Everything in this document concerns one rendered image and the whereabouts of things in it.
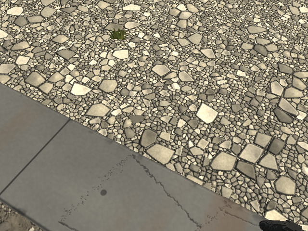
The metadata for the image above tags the robot right hand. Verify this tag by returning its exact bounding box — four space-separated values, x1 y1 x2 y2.
259 219 305 231

